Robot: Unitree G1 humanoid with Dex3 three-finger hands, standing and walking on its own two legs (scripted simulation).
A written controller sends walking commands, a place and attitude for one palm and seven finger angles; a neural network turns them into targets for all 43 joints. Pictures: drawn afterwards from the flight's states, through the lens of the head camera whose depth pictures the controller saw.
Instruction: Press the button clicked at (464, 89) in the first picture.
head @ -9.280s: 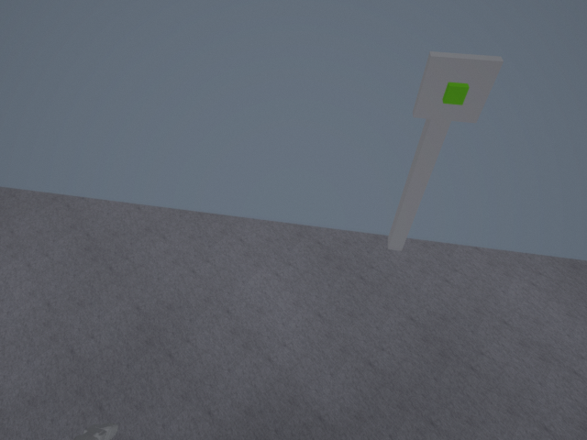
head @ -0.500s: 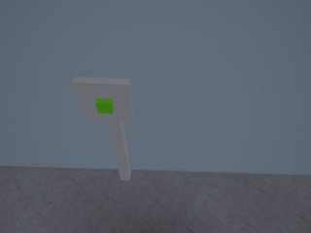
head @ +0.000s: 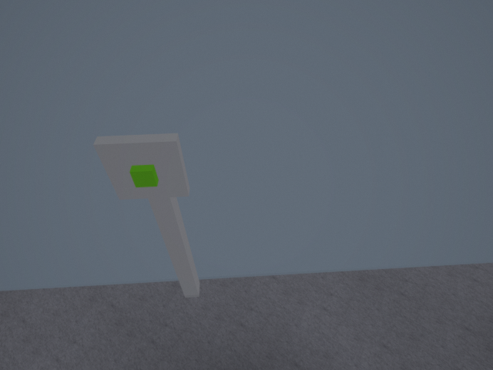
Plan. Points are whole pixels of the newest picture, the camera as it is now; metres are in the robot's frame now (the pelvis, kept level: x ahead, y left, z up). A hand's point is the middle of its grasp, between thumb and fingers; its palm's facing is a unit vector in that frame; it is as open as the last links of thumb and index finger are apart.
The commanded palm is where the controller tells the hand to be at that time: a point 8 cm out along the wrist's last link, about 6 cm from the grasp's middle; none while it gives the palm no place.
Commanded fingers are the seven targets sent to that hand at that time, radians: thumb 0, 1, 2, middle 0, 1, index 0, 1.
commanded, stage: come to a stop and stand still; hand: left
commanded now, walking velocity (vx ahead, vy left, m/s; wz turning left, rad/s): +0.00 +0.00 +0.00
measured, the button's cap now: (144, 175) +0.53 +0.27 -0.01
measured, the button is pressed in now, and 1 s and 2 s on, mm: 0 0 0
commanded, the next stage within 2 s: look again from close up in 0.12 s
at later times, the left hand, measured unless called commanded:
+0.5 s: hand out of the picture +0.04 +0.22 -0.18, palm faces +0.05 -0.98 -0.21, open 7.4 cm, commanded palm none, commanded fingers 0.00 0.90 0.90 -0.20 -0.30 -0.20 -0.30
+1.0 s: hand out of the picture +0.01 +0.28 -0.16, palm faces +0.03 -0.94 -0.33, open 7.4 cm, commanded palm none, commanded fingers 0.00 0.90 0.90 -0.20 -0.30 -0.20 -0.30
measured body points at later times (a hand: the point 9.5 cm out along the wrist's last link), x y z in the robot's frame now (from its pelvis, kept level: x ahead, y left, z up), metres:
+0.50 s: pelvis +0.01 +0.03 -0.01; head +0.02 +0.04 +0.44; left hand +0.04 +0.27 -0.17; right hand +0.03 -0.20 -0.16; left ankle +0.09 +0.14 -0.74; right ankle -0.03 -0.12 -0.74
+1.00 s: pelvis +0.00 +0.04 +0.00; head -0.02 +0.04 +0.45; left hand +0.01 +0.33 -0.14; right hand +0.11 -0.24 -0.12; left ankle +0.08 +0.14 -0.73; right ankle -0.03 -0.12 -0.74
